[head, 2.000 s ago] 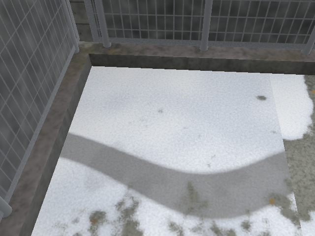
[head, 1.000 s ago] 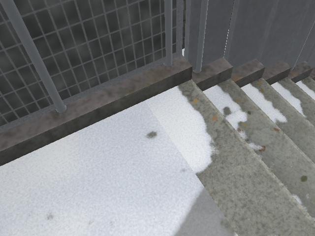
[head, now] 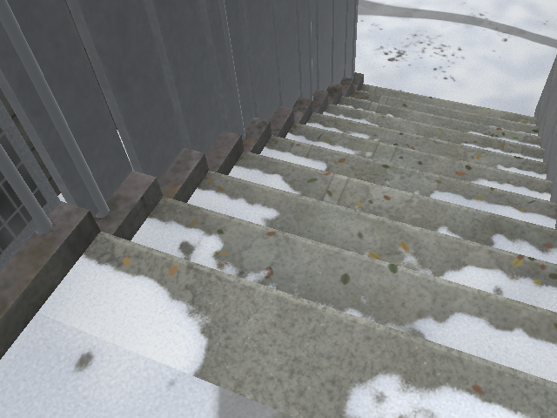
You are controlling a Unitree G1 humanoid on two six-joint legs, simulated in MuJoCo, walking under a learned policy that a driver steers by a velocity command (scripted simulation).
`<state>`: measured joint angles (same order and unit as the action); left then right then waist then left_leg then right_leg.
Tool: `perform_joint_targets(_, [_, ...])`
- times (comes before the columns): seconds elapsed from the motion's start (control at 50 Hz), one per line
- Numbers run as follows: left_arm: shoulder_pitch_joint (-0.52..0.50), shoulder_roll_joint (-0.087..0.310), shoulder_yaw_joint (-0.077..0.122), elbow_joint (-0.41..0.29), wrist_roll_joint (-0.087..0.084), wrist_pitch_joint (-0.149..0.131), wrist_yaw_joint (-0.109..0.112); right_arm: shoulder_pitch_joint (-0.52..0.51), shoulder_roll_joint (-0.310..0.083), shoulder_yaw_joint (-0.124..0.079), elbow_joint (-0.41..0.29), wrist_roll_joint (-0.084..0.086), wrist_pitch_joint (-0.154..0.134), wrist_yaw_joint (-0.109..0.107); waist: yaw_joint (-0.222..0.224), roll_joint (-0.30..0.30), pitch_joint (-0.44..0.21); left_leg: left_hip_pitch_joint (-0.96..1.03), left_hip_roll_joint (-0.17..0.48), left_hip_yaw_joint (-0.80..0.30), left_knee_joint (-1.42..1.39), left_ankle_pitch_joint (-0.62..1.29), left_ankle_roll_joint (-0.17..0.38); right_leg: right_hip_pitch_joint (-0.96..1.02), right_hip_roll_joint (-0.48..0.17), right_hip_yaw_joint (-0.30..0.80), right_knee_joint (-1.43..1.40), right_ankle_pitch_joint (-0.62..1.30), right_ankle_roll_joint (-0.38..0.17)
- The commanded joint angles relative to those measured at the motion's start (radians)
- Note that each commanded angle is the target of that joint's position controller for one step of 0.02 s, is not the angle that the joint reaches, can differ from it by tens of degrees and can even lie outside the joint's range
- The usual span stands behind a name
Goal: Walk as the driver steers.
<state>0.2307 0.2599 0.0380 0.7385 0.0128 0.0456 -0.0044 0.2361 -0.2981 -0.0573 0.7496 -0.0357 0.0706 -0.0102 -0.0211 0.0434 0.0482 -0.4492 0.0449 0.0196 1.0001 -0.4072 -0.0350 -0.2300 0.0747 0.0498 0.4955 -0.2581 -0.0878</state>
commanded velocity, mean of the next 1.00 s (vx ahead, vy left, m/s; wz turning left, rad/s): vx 0.43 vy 0.00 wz -0.50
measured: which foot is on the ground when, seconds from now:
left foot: up 0.00-0.40, down 0.42-0.88, up 0.90-1.00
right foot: down 0.00-0.42, up 0.44-0.86, down 0.88-1.00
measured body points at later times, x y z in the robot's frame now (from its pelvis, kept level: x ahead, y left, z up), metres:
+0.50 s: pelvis +0.15 +0.03 -0.01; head +0.17 +0.04 +0.44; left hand +0.26 +0.30 -0.14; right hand +0.24 -0.27 -0.09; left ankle +0.20 +0.12 -0.74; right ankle +0.03 -0.06 -0.68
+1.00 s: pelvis +0.37 -0.08 -0.01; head +0.40 -0.10 +0.44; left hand +0.62 +0.06 -0.12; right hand +0.24 -0.30 -0.15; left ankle +0.31 +0.09 -0.64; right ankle +0.39 -0.16 -0.74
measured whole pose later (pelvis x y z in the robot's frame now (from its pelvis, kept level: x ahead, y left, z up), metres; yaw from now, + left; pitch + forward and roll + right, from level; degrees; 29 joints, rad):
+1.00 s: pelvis +0.37 -0.08 -0.01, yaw -29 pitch +1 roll +0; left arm 0.15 0.24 0.03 0.76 0.03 -0.03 0.00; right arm 0.40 -0.24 -0.02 0.87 -0.01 -0.05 0.00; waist -0.04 0.00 0.06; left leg -0.32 0.03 0.03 1.17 -0.41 0.05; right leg -0.35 0.08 -0.05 0.51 -0.18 -0.10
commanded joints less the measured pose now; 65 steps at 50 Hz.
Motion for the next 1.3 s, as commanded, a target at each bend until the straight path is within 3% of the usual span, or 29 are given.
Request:
perform_joint_targets(0.02, [0.059,0.147,0.037,-0.045,-0.001,-0.030,0.000,-0.040,-0.095,-0.028,-0.062,-0.008,-0.025,0.015,0.025,-0.153,-0.009,-0.166,0.004,-0.043,0.009,0.080,-0.001,0.111,-0.217,0.362,-0.317,-0.225,-0.142])
perform_joint_targets(0.1, [0.122,0.189,0.056,-0.022,0.016,-0.064,0.003,-0.092,-0.077,-0.034,-0.060,-0.015,-0.055,0.031,0.055,-0.134,0.001,-0.209,-0.013,-0.037,-0.138,0.138,-0.008,0.170,-0.225,0.417,-0.339,-0.205,-0.159])
perform_joint_targets(0.16, [0.149,0.181,0.059,-0.009,0.007,-0.076,0.000,-0.140,-0.070,-0.033,-0.069,-0.008,-0.072,0.034,0.076,-0.144,-0.009,-0.206,-0.024,-0.046,-0.214,0.151,-0.013,0.171,-0.226,0.442,-0.333,-0.207,-0.175])
perform_joint_targets(0.22, [0.181,0.188,0.066,0.024,0.008,-0.087,-0.001,-0.192,-0.064,-0.021,-0.076,0.011,-0.087,0.025,0.085,-0.139,-0.002,-0.201,-0.023,-0.067,-0.233,0.177,-0.008,0.152,-0.236,0.481,-0.314,-0.183,-0.189])
perform_joint_targets(0.3, [0.215,0.183,0.066,0.041,0.013,-0.096,-0.010,-0.246,-0.066,-0.004,-0.137,0.008,-0.097,0.015,0.087,-0.151,0.005,-0.178,-0.042,-0.076,-0.295,0.127,-0.003,0.133,-0.211,0.517,-0.257,-0.129,-0.192])
perform_joint_targets(0.34, [0.186,0.195,0.072,0.028,0.020,-0.095,-0.018,-0.213,-0.075,-0.002,-0.145,0.007,-0.107,0.015,0.065,-0.160,0.000,-0.061,-0.062,-0.070,-0.365,0.126,0.005,0.069,-0.191,0.515,-0.228,-0.034,-0.161])
perform_joint_targets(0.38, [0.124,0.193,0.081,0.014,0.011,-0.099,-0.011,-0.055,-0.081,-0.013,-0.105,0.018,-0.124,0.010,-0.028,-0.149,-0.029,0.295,-0.097,-0.033,-0.505,0.202,0.016,-0.133,-0.120,0.463,-0.147,0.005,-0.084])
perform_joint_targets(0.4, [0.120,0.181,0.075,0.017,0.007,-0.102,-0.006,0.022,-0.111,-0.024,-0.081,0.016,-0.129,0.000,-0.076,-0.092,-0.041,0.475,-0.075,-0.067,-0.557,0.190,0.024,-0.236,-0.071,0.439,-0.038,0.031,-0.051])
perform_joint_targets(0.42, [0.126,0.114,0.061,0.003,-0.005,-0.106,-0.003,0.132,-0.178,-0.038,-0.066,-0.001,-0.135,-0.014,-0.118,0.076,-0.124,0.623,0.096,-0.233,-0.657,-0.019,0.056,-0.311,0.020,0.303,0.223,-0.070,-0.017])
perform_joint_targets(0.44, [0.146,0.040,0.039,-0.043,-0.007,-0.111,-0.001,0.182,-0.276,-0.050,-0.082,-0.020,-0.131,-0.024,-0.091,0.259,-0.199,0.727,0.365,-0.668,-0.796,-0.317,0.138,-0.493,0.128,0.158,0.493,-0.368,0.007])
perform_joint_targets(0.46, [0.161,0.114,0.050,-0.032,0.014,-0.096,0.003,0.120,-0.248,-0.056,-0.071,-0.018,-0.121,-0.023,-0.034,0.200,-0.114,0.598,0.398,-0.801,-0.811,-0.381,0.201,-0.584,0.029,0.113,0.646,-0.280,-0.003])
perform_joint_targets(0.48, [0.107,0.141,0.057,-0.025,0.026,-0.085,-0.005,0.088,-0.147,-0.035,-0.073,0.003,-0.122,-0.014,-0.029,0.059,-0.027,0.504,0.344,-0.673,-0.797,-0.346,0.201,-0.578,-0.026,0.116,0.695,-0.184,-0.011])
perform_joint_targets(0.5, [0.094,0.118,0.053,-0.010,0.018,-0.081,-0.021,0.057,-0.095,-0.020,-0.071,0.016,-0.125,-0.008,-0.011,0.019,0.028,0.436,0.272,-0.515,-0.803,-0.210,0.179,-0.546,-0.047,0.112,0.683,-0.109,-0.014])
perform_joint_targets(0.56, [0.123,0.097,0.050,0.015,0.021,-0.058,-0.042,0.064,-0.048,-0.007,-0.042,0.016,-0.150,-0.003,0.019,0.059,0.004,0.386,0.179,-0.252,-0.793,0.221,0.130,-0.470,-0.073,0.077,0.700,-0.007,0.011])
perform_joint_targets(0.62, [0.060,0.069,0.038,-0.014,0.030,-0.054,-0.060,0.138,-0.043,-0.007,0.006,0.027,-0.162,0.012,0.024,0.049,-0.012,0.411,0.192,-0.131,-0.742,0.628,0.151,-0.519,-0.064,0.065,0.711,0.046,0.016])
perform_joint_targets(0.74, [-0.221,0.024,-0.001,-0.113,0.035,-0.060,-0.075,0.185,-0.061,0.000,0.047,0.011,-0.161,0.004,-0.035,0.053,0.037,0.392,0.146,0.017,-0.835,0.619,0.157,-0.444,-0.057,-0.064,0.280,0.193,0.037])
perform_joint_targets(0.8, [-0.244,0.018,-0.007,-0.123,0.032,-0.054,-0.070,0.235,-0.088,0.001,0.094,0.018,-0.149,0.002,-0.036,0.061,0.049,0.399,0.169,0.047,-0.794,0.753,0.164,-0.281,-0.038,-0.147,0.117,0.143,0.002])
perform_joint_targets(0.86, [-0.053,0.074,0.016,-0.065,0.044,-0.064,-0.034,0.251,-0.125,0.000,0.130,0.024,-0.139,-0.009,0.066,0.080,-0.045,0.446,0.189,0.080,-0.524,1.118,0.167,-0.033,0.031,-0.162,0.039,0.053,-0.062])
perform_joint_targets(0.88, [0.113,0.101,0.033,-0.008,0.051,-0.077,-0.019,0.253,-0.123,0.004,0.129,0.028,-0.137,-0.012,0.144,0.046,-0.143,0.344,0.168,0.117,-0.315,1.018,0.153,0.201,0.013,-0.123,-0.012,0.066,-0.095])
perform_joint_targets(0.9, [0.269,0.183,0.052,0.013,0.060,-0.081,-0.001,0.257,-0.076,0.020,0.086,0.027,-0.143,-0.005,0.198,-0.089,-0.289,0.135,0.135,0.137,0.008,0.604,0.133,0.455,-0.247,0.184,-0.032,-0.120,-0.155])
perform_joint_targets(0.92, [0.266,0.247,0.063,0.016,0.033,-0.081,0.009,0.332,0.004,0.035,0.051,0.044,-0.139,0.014,0.127,-0.277,-0.405,-0.183,-0.054,0.069,0.330,-0.191,0.093,0.646,-0.512,0.692,-0.142,-0.088,-0.307])
perform_joint_targets(0.94, [0.231,0.204,0.060,0.015,0.004,-0.074,0.015,0.198,-0.116,0.001,0.048,0.027,-0.135,0.004,0.165,-0.118,-0.306,-0.277,-0.022,-0.053,0.381,-0.100,0.097,0.562,-0.457,0.623,-0.169,0.033,-0.275])
perform_joint_targets(0.96, [0.159,0.168,0.048,0.024,0.000,-0.074,0.023,0.122,-0.107,0.001,0.011,0.039,-0.147,0.009,0.129,-0.111,-0.170,-0.299,0.012,-0.066,0.337,-0.007,0.099,0.436,-0.411,0.436,-0.180,0.216,-0.242])
perform_joint_targets(1.0, [0.103,0.099,0.031,0.034,0.002,-0.087,0.022,0.160,-0.061,0.013,0.033,0.017,-0.147,0.013,0.041,-0.064,-0.077,-0.175,0.060,-0.069,0.167,0.055,0.083,0.227,-0.318,0.242,-0.239,0.370,-0.159])
perform_joint_targets(1.06, [0.078,0.080,0.025,0.062,-0.010,-0.120,0.019,0.217,-0.035,0.012,0.057,-0.006,-0.098,0.025,-0.019,-0.103,-0.047,-0.063,0.065,-0.032,0.084,0.092,0.044,0.074,-0.251,0.153,-0.305,0.382,-0.149])
perform_joint_targets(1.14, [0.113,0.104,0.028,0.100,-0.022,-0.134,0.007,0.014,-0.024,0.009,-0.017,-0.007,-0.074,0.035,0.004,-0.084,0.049,-0.104,0.062,-0.009,-0.160,0.321,0.024,-0.006,-0.197,0.077,-0.370,0.369,-0.124])
perform_joint_targets(1.18, [0.136,0.115,0.031,0.122,-0.020,-0.141,0.005,-0.020,0.002,0.019,-0.033,-0.007,-0.073,0.037,0.014,-0.128,0.017,-0.007,0.025,0.019,-0.224,0.441,0.040,-0.028,-0.175,0.024,-0.358,0.449,-0.107])
perform_joint_targets(1.22, [0.181,0.112,0.028,0.137,0.000,-0.146,0.013,0.045,-0.027,0.003,0.014,0.002,-0.063,0.039,0.015,-0.155,-0.056,-0.011,0.020,-0.003,-0.105,0.559,0.061,0.076,-0.234,0.042,-0.298,0.487,-0.114])
perform_joint_targets(1.3, [0.224,0.121,0.031,0.139,0.017,-0.139,0.026,-0.074,-0.067,-0.010,-0.029,-0.030,-0.086,0.037,0.044,-0.076,0.020,-0.192,0.028,-0.020,-0.087,0.384,0.082,0.229,-0.292,0.064,-0.187,0.581,-0.139])
Velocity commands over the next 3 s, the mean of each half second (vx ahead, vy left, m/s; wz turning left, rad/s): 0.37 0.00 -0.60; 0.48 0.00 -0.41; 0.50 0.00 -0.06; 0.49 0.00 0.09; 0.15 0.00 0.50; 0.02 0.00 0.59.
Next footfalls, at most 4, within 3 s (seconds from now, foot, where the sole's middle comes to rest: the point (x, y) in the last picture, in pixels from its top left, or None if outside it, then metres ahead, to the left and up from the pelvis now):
0.42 left None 0.23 0.11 -0.78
0.88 right None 0.43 -0.18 -0.78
1.40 left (348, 339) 0.68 -0.10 -0.78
1.90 right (435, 312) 0.83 -0.38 -0.94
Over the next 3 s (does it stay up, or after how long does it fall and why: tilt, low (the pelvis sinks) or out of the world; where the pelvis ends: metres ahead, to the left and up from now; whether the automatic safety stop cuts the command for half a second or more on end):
stays up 0.96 -0.31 -0.35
